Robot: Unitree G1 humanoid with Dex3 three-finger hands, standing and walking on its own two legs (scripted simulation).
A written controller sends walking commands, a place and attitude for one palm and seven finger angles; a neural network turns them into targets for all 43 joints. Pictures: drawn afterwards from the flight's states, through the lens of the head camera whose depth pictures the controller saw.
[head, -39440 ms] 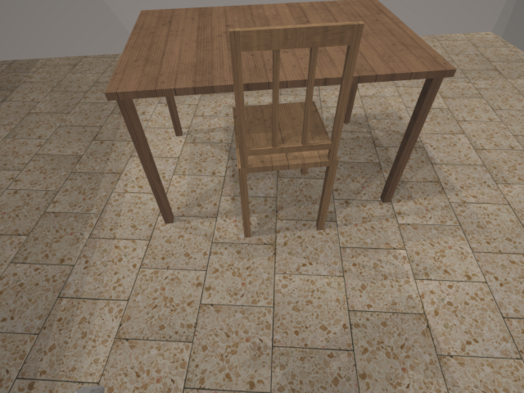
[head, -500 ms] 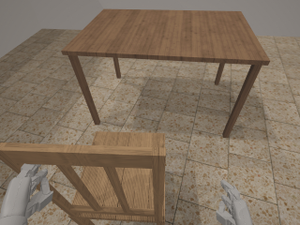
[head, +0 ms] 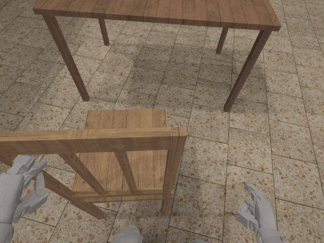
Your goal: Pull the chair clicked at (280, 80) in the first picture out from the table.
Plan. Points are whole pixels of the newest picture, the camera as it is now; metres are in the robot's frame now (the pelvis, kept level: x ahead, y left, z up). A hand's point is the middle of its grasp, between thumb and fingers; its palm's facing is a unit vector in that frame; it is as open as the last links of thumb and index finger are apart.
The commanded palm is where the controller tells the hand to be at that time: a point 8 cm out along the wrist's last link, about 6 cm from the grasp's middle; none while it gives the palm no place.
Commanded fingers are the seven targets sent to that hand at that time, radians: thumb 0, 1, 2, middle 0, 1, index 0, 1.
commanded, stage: step back with the hand held close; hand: left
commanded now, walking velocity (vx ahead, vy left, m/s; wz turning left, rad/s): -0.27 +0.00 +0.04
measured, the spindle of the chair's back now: (87, 176) +0.26 +0.23 -0.06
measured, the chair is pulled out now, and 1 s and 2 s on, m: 0.67 0.71 0.71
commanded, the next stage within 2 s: stop stepping back and stand still in 0.82 s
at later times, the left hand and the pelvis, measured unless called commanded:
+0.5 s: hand (14, 239) +0.11 +0.27 +0.08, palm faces +0.06 -0.77 -0.64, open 6.4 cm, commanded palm +0.05 +0.31 +0.18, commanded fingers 0.00 0.90 0.90 -0.20 -0.30 -0.20 -0.30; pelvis -0.07 +0.00 -0.02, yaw +3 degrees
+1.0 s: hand out of the picture +0.05 +0.23 +0.18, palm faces +0.37 -0.78 -0.50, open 7.4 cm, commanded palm -0.01 +0.28 +0.18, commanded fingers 0.00 0.90 0.90 -0.20 -0.30 -0.20 -0.30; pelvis -0.16 -0.01 -0.01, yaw -2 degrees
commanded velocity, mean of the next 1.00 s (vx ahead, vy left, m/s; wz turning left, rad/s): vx -0.28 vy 0.01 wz -0.01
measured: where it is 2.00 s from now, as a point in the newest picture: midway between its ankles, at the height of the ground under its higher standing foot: outside the picture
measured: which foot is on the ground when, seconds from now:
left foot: down 0.00-0.92, up 0.94-1.00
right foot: down 0.00-0.66, up 0.68-0.88, down 0.90-1.00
